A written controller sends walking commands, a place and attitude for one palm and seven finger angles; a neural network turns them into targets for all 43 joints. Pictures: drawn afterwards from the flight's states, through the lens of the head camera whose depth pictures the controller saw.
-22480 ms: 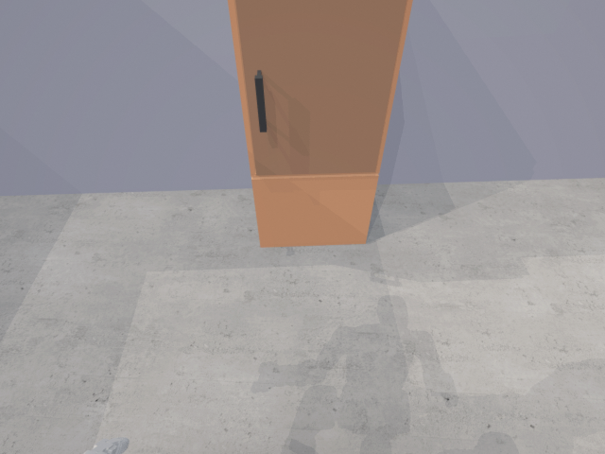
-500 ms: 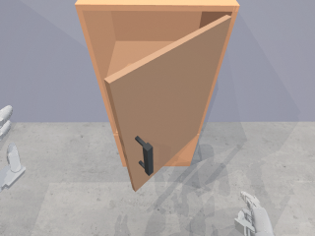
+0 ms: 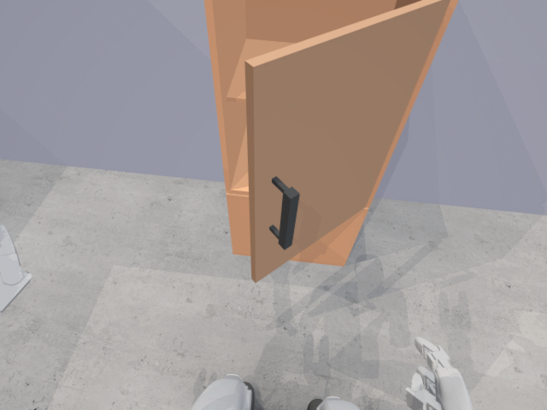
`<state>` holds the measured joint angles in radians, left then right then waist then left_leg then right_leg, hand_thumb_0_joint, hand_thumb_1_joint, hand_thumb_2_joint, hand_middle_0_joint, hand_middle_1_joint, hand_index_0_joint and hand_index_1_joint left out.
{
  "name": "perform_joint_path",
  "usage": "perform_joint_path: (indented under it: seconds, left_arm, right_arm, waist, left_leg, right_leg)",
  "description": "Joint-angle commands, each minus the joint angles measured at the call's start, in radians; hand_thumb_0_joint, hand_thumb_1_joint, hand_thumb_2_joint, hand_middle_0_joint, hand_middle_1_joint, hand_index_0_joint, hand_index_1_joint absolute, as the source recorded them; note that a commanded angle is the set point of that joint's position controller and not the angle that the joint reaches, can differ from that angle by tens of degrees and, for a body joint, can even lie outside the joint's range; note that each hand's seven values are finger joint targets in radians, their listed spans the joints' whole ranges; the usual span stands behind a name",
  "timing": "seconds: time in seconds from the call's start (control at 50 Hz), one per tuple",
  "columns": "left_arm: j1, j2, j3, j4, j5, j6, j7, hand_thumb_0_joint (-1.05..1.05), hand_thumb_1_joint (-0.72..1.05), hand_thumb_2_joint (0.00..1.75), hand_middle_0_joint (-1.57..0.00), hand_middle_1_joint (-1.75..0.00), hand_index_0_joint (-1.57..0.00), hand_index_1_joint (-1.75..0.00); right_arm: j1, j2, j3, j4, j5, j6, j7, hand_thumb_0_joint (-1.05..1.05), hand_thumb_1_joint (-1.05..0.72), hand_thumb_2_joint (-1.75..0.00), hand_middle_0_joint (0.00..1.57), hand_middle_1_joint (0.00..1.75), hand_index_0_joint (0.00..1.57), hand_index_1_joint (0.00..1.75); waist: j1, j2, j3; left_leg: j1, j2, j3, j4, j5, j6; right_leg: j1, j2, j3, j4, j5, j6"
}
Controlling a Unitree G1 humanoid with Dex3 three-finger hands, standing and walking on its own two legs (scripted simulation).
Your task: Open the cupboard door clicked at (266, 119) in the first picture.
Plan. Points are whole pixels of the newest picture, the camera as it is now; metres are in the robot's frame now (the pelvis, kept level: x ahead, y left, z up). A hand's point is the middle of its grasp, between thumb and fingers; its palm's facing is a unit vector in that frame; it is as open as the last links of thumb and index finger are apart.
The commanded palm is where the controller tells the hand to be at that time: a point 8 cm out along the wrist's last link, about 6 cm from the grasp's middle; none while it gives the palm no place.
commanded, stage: step back with the hand held close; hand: left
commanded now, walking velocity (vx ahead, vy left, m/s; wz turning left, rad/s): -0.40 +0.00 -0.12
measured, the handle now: (281, 214) +0.46 +0.02 -0.04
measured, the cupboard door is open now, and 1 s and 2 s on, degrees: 44 44 44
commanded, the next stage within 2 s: stop stepping back and stand still in 0.02 s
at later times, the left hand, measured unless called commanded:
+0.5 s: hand out of the picture +0.07 +0.30 +0.18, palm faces +0.61 -0.71 -0.36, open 7.4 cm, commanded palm +0.01 +0.32 +0.20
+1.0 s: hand out of the picture +0.07 +0.23 +0.17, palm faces +0.39 -0.77 -0.51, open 7.4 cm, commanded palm +0.02 +0.27 +0.20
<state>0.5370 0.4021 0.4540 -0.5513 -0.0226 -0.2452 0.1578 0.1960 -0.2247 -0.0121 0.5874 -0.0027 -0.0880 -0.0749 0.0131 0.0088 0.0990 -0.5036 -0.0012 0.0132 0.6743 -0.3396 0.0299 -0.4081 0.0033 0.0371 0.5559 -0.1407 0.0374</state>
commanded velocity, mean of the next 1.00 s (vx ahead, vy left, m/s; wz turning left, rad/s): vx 0.08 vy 0.03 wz -0.01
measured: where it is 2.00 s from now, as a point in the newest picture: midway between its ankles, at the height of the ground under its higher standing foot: outside the picture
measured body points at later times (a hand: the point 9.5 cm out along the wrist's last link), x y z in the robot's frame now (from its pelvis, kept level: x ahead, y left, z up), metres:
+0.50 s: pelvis -0.10 +0.01 +0.01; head -0.11 +0.01 +0.46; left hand +0.03 +0.34 +0.20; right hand +0.08 -0.21 -0.07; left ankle -0.15 +0.13 -0.72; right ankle -0.14 -0.11 -0.72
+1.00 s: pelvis -0.15 -0.02 +0.02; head -0.14 -0.05 +0.47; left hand +0.05 +0.27 +0.20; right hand -0.05 -0.29 -0.10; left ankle -0.14 +0.13 -0.65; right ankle -0.14 -0.04 -0.72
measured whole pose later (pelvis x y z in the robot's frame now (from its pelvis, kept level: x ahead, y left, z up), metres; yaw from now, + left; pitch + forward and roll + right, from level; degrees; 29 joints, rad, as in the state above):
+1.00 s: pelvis -0.15 -0.02 +0.02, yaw -4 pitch +0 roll +4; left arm 0.55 0.35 0.40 -0.32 -0.02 -0.23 0.17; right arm 0.28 -0.25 -0.03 0.70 0.00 -0.09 -0.06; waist -0.02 0.00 0.02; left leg -0.44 0.02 0.05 0.95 -0.30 0.00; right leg -0.21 0.05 -0.09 0.44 -0.24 -0.12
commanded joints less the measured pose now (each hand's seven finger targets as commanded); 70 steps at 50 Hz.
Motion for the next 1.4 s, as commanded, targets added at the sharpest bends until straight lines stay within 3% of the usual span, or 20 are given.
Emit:
perform_joint_path:
  seconds: [0.0, 0.04, 0.08, 0.2, 0.22, 0.24, 0.26, 0.3, 0.32, 0.38, 0.44, 0.5, 0.54, 0.72, 0.74, 0.78, 0.8, 0.92, 1.16, 1.38]
  left_arm:
    - [-0.103, 0.207, 0.127, -0.205, -0.003, -0.063, 0.028, 0.00, 0.90, 0.90, -0.20, -0.30, -0.20, -0.30]
    - [-0.085, 0.209, 0.151, -0.230, -0.006, -0.053, 0.019, 0.00, 0.90, 0.90, -0.20, -0.30, -0.20, -0.30]
    - [-0.131, 0.265, 0.189, -0.292, -0.021, -0.054, 0.014, 0.00, 0.90, 0.90, -0.20, -0.30, -0.20, -0.30]
    - [0.094, 0.257, 0.226, -0.183, -0.066, -0.032, 0.032, 0.00, 0.90, 0.90, -0.20, -0.30, -0.20, -0.30]
    - [0.036, 0.252, 0.204, -0.206, -0.070, -0.042, 0.029, 0.00, 0.90, 0.90, -0.20, -0.30, -0.20, -0.30]
    - [-0.002, 0.291, 0.212, -0.214, -0.056, -0.052, 0.027, 0.00, 0.90, 0.90, -0.20, -0.30, -0.20, -0.30]
    - [-0.059, 0.323, 0.193, -0.208, -0.037, -0.055, 0.031, 0.00, 0.90, 0.90, -0.20, -0.30, -0.20, -0.30]
    - [-0.162, 0.283, 0.156, -0.151, -0.029, -0.053, 0.021, 0.00, 0.90, 0.90, -0.20, -0.30, -0.20, -0.30]
    - [-0.175, 0.218, 0.080, -0.139, -0.029, -0.037, 0.009, 0.00, 0.90, 0.90, -0.20, -0.30, -0.20, -0.30]
    - [-0.246, 0.179, 0.041, -0.049, -0.004, -0.023, 0.027, 0.00, 0.90, 0.90, -0.20, -0.30, -0.20, -0.30]
    - [-0.298, 0.131, -0.019, 0.005, 0.013, -0.001, 0.030, 0.00, 0.90, 0.90, -0.20, -0.30, -0.20, -0.30]
    - [-0.255, 0.177, 0.013, -0.112, 0.008, -0.014, 0.036, 0.00, 0.90, 0.90, -0.20, -0.30, -0.20, -0.30]
    - [-0.125, 0.229, 0.085, -0.210, -0.003, -0.016, 0.029, 0.00, 0.90, 0.90, -0.20, -0.30, -0.20, -0.30]
    - [0.106, 0.237, 0.169, -0.112, -0.032, -0.014, 0.021, 0.00, 0.90, 0.90, -0.20, -0.30, -0.20, -0.30]
    - [0.105, 0.233, 0.172, -0.067, -0.027, -0.008, 0.024, 0.00, 0.90, 0.90, -0.20, -0.30, -0.20, -0.30]
    - [0.042, 0.255, 0.172, -0.027, -0.023, -0.001, 0.029, 0.00, 0.90, 0.90, -0.20, -0.30, -0.20, -0.30]
    - [-0.013, 0.231, 0.148, -0.021, -0.019, -0.014, 0.031, 0.00, 0.90, 0.90, -0.20, -0.30, -0.20, -0.30]
    - [-0.071, 0.163, 0.049, 0.014, 0.000, -0.065, 0.024, 0.00, 0.90, 0.90, -0.20, -0.30, -0.20, -0.30]
    - [0.032, 0.197, 0.113, -0.065, -0.022, -0.067, 0.036, 0.00, 0.90, 0.90, -0.20, -0.30, -0.20, -0.30]
    - [-0.082, 0.176, 0.026, -0.041, -0.017, 0.000, 0.006, 0.00, 0.90, 0.90, -0.20, -0.30, -0.20, -0.30]
  right_arm:
    - [-0.067, -0.143, -0.053, -0.137, -0.001, -0.061, -0.026, 0.00, -0.90, -0.90, 0.20, 0.30, 0.20, 0.30]
    - [-0.111, -0.128, -0.055, -0.151, -0.004, -0.070, -0.026, 0.00, -0.90, -0.90, 0.20, 0.30, 0.20, 0.30]
    - [-0.089, -0.084, -0.073, -0.133, -0.013, -0.094, -0.013, 0.00, -0.90, -0.90, 0.20, 0.30, 0.20, 0.30]
    - [-0.126, -0.086, -0.067, -0.139, 0.008, -0.110, 0.011, 0.00, -0.90, -0.90, 0.20, 0.30, 0.20, 0.30]
    - [-0.125, -0.075, -0.056, -0.133, 0.014, -0.105, 0.008, 0.00, -0.90, -0.90, 0.20, 0.30, 0.20, 0.30]
    - [-0.101, -0.070, -0.058, -0.114, 0.019, -0.098, 0.010, 0.00, -0.90, -0.90, 0.20, 0.30, 0.20, 0.30]
    - [-0.105, -0.102, -0.057, -0.100, 0.001, -0.086, 0.025, 0.00, -0.90, -0.90, 0.20, 0.30, 0.20, 0.30]
    - [-0.060, -0.112, -0.045, -0.034, -0.019, -0.085, 0.035, 0.00, -0.90, -0.90, 0.20, 0.30, 0.20, 0.30]
    - [-0.039, -0.089, -0.038, -0.059, -0.005, -0.093, 0.024, 0.00, -0.90, -0.90, 0.20, 0.30, 0.20, 0.30]
    - [-0.085, -0.082, -0.017, -0.057, 0.008, -0.122, -0.013, 0.00, -0.90, -0.90, 0.20, 0.30, 0.20, 0.30]
    - [-0.050, -0.094, -0.012, -0.037, 0.003, -0.146, -0.026, 0.00, -0.90, -0.90, 0.20, 0.30, 0.20, 0.30]
    - [-0.021, -0.132, -0.036, -0.091, 0.016, -0.140, -0.005, 0.00, -0.90, -0.90, 0.20, 0.30, 0.20, 0.30]
    - [0.004, -0.101, -0.031, -0.103, -0.002, -0.131, 0.014, 0.00, -0.90, -0.90, 0.20, 0.30, 0.20, 0.30]
    - [-0.070, -0.107, -0.024, -0.137, 0.000, -0.078, -0.001, 0.00, -0.90, -0.90, 0.20, 0.30, 0.20, 0.30]
    - [-0.058, -0.108, -0.031, -0.133, 0.000, -0.067, -0.007, 0.00, -0.90, -0.90, 0.20, 0.30, 0.20, 0.30]
    - [-0.054, -0.102, -0.041, -0.139, 0.004, -0.058, -0.004, 0.00, -0.90, -0.90, 0.20, 0.30, 0.20, 0.30]
    - [-0.063, -0.122, -0.051, -0.120, 0.004, -0.061, 0.008, 0.00, -0.90, -0.90, 0.20, 0.30, 0.20, 0.30]
    - [-0.069, -0.095, -0.032, -0.068, 0.011, -0.070, 0.000, 0.00, -0.90, -0.90, 0.20, 0.30, 0.20, 0.30]
    - [-0.059, -0.095, -0.034, -0.106, 0.008, -0.064, 0.014, 0.00, -0.90, -0.90, 0.20, 0.30, 0.20, 0.30]
    - [-0.075, -0.112, -0.023, -0.123, 0.013, -0.049, 0.004, 0.00, -0.90, -0.90, 0.20, 0.30, 0.20, 0.30]
  waist:
    - [-0.037, 0.101, -0.136]
    - [0.002, 0.295, -0.226]
    - [0.004, 0.216, -0.296]
    - [0.003, 0.294, -0.205]
    - [-0.009, 0.193, -0.151]
    - [-0.024, -0.118, -0.095]
    - [-0.005, -0.285, -0.018]
    - [-0.017, -0.203, -0.093]
    - [-0.028, -0.222, -0.081]
    - [-0.017, -0.177, -0.108]
    - [-0.026, -0.003, -0.178]
    - [-0.022, 0.138, -0.257]
    - [-0.040, 0.204, -0.258]
    - [-0.026, 0.161, -0.089]
    - [-0.021, 0.083, -0.086]
    - [-0.016, -0.252, -0.084]
    - [-0.018, -0.196, -0.096]
    - [-0.033, -0.091, -0.171]
    - [0.003, 0.020, -0.145]
    - [-0.006, -0.033, -0.164]
  left_leg:
    - [-0.008, 0.128, -0.174, -0.274, -0.391, 0.030]
    - [-0.256, 0.291, -0.313, -0.536, -0.475, 0.093]
    - [-0.122, 0.317, -0.262, -0.514, -0.216, 0.097]
    - [-0.002, 0.224, 0.054, -0.435, -0.282, -0.055]
    - [0.064, 0.146, 0.127, -0.248, -0.251, -0.094]
    - [0.231, 0.036, 0.144, 0.159, -0.141, -0.114]
    - [0.115, 0.001, -0.026, 0.504, -0.062, -0.092]
    - [-0.031, 0.005, -0.093, 0.639, -0.024, -0.088]
    - [-0.053, 0.020, -0.087, 0.533, 0.032, -0.073]
    - [0.104, 0.017, 0.028, 0.099, -0.028, -0.031]
    - [0.360, 0.007, 0.066, -0.292, 0.146, 0.004]
    - [0.656, 0.276, -0.166, -0.236, 0.698, 0.077]
    - [0.684, 0.257, -0.152, -0.226, 0.968, 0.081]
    - [0.007, 0.253, -0.037, -0.344, -0.205, 0.058]
    - [-0.047, 0.197, -0.002, -0.241, -0.264, 0.036]
    - [-0.156, 0.022, 0.074, 0.244, -0.218, -0.021]
    - [-0.155, 0.029, -0.012, 0.421, -0.183, -0.022]
    - [0.001, 0.027, 0.034, 0.292, 0.063, -0.032]
    - [0.273, 0.043, -0.006, -0.278, 0.207, 0.012]
    - [0.339, 0.067, -0.040, -0.257, 0.269, 0.020]
  right_leg:
    - [0.002, 0.009, 0.035, -0.029, -0.390, -0.027]
    - [0.306, 0.125, -0.084, 0.457, -0.266, -0.002]
    - [0.205, 0.121, -0.049, 0.716, -0.378, -0.013]
    - [0.206, 0.074, -0.135, 0.151, -0.500, -0.081]
    - [0.095, 0.012, -0.059, -0.098, -0.528, -0.115]
    - [-0.256, -0.179, 0.285, -0.381, -0.680, -0.181]
    - [-0.419, -0.404, 0.678, -0.559, -0.787, -0.250]
    - [-0.256, -0.341, 0.529, -0.449, -0.527, -0.215]
    - [-0.064, -0.229, 0.386, -0.329, -0.262, -0.163]
    - [0.145, -0.198, 0.203, -0.154, 0.298, -0.137]
    - [0.210, -0.118, 0.127, -0.053, 0.326, -0.066]
    - [-0.065, -0.021, -0.007, 0.155, -0.140, -0.024]
    - [-0.128, 0.025, -0.100, 0.189, -0.256, -0.020]
    - [0.331, 0.001, -0.127, -0.013, -0.241, -0.051]
    - [0.373, -0.018, -0.043, -0.094, -0.269, -0.082]
    - [0.296, -0.333, 0.511, -0.377, -0.454, -0.237]
    - [0.254, -0.377, 0.558, -0.410, -0.381, -0.206]
    - [0.292, -0.214, 0.083, -0.266, 0.273, -0.025]
    - [0.286, -0.159, 0.111, -0.281, 0.050, -0.002]
    - [0.254, -0.077, 0.089, -0.292, 0.102, 0.026]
